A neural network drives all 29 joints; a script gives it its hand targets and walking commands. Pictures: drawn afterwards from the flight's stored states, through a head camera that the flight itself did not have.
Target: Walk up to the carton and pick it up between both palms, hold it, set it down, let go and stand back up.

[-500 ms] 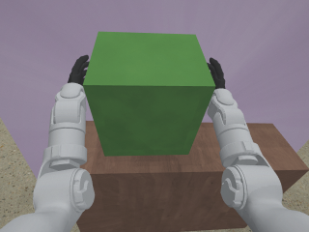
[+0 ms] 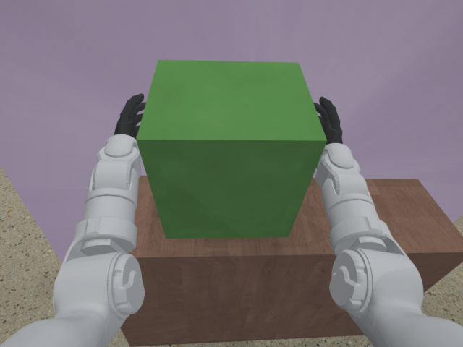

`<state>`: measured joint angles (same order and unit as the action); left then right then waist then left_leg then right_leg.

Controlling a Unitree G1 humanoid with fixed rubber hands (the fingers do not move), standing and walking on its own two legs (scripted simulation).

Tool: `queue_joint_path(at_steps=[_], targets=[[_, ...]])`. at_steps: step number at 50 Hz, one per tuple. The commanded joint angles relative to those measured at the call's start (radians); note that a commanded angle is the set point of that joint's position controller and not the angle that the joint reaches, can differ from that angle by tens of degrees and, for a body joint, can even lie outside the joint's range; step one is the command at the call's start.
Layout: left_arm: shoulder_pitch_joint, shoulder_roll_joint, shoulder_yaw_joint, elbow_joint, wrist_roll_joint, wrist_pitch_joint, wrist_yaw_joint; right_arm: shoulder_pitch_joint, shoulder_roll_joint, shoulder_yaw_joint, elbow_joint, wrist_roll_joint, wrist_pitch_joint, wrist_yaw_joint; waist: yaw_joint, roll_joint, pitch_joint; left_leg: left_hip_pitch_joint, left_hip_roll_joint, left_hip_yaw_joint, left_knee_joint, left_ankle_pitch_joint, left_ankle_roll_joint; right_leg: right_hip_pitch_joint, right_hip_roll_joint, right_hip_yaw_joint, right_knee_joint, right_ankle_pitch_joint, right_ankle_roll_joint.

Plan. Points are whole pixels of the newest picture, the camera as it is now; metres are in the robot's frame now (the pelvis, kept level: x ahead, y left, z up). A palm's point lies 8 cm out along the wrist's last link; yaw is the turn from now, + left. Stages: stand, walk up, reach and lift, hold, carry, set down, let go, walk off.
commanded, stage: set down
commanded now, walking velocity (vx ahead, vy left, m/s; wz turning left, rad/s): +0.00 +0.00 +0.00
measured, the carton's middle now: (228, 155) +0.44 +0.00 +0.13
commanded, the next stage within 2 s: none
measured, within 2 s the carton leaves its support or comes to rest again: rests again in 1.78 s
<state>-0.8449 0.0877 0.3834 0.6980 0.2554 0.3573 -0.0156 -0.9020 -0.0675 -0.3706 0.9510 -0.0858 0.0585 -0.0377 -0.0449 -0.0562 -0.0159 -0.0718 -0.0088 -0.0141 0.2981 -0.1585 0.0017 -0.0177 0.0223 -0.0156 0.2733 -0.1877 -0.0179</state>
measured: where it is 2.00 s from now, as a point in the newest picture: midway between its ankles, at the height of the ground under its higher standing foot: outside the picture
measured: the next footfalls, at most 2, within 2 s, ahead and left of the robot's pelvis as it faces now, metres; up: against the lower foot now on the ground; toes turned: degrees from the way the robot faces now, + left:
none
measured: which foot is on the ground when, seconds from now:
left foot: down 0.00-1.00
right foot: down 0.00-1.00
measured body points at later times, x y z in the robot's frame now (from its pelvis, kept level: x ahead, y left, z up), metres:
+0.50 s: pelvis +0.00 +0.00 +0.00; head -0.01 +0.02 +0.45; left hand +0.44 +0.18 +0.15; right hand +0.43 -0.17 +0.16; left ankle +0.01 +0.11 -0.75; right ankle -0.02 -0.10 -0.75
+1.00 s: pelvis +0.01 +0.00 +0.00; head +0.03 +0.01 +0.45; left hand +0.45 +0.17 +0.12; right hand +0.44 -0.18 +0.13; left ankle +0.01 +0.11 -0.75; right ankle -0.02 -0.10 -0.75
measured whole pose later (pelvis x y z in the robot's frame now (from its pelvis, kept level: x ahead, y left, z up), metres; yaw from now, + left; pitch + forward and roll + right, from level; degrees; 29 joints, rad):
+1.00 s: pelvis +0.01 +0.00 +0.00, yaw -1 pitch +3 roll +0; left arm -0.86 0.05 0.46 0.89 0.28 0.16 -0.01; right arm -0.85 0.00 -0.60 0.93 -0.33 -0.04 0.03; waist 0.00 -0.04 -0.04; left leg -0.20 0.00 0.04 0.30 -0.16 0.00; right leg -0.16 0.01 -0.04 0.29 -0.19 -0.02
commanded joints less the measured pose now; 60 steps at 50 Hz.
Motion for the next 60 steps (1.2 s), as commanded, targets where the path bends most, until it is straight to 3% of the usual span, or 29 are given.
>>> queue_joint_path(at_steps=[1,8,19,41,60], targets=[[-0.68,-0.479,-0.289,-0.096,-0.068,-0.093,-0.108,-0.616,0.461,0.22,-0.137,-0.014,-0.07,0.124,0.008,0.07,-0.447,0.165,-0.01,0.08,0.019,0.32,-0.06,0.097,0.006,-0.079,0.026,0.4,0.072],[-0.68,-0.469,-0.261,-0.05,-0.061,-0.122,-0.109,-0.613,0.48,0.198,-0.135,-0.057,-0.086,0.127,0.017,0.043,-0.444,0.099,-0.012,0.089,0.003,0.272,-0.047,0.132,-0.004,-0.069,0.04,0.442,0.083],[-0.693,-0.465,-0.225,0.005,-0.041,-0.169,-0.096,-0.587,0.492,0.128,-0.1,-0.131,-0.108,0.146,0.024,0.055,-0.474,0.09,-0.003,0.097,-0.004,0.263,-0.05,0.108,-0.01,-0.073,0.043,0.418,0.08],[-0.678,-0.473,-0.17,0.065,-0.006,-0.231,-0.068,-0.542,0.499,0.049,-0.081,-0.233,-0.147,0.184,0.04,0.065,-0.541,0.112,0.015,0.105,0.033,0.375,-0.055,0.029,-0.008,-0.088,0.056,0.443,0.077],[-0.677,-0.458,-0.099,0.141,0.021,-0.294,-0.066,-0.51,0.532,0.009,-0.053,-0.303,-0.161,0.194,0.055,0.053,-0.584,0.051,0.021,0.111,0.041,0.39,-0.032,0.007,-0.024,-0.081,0.087,0.521,0.091]])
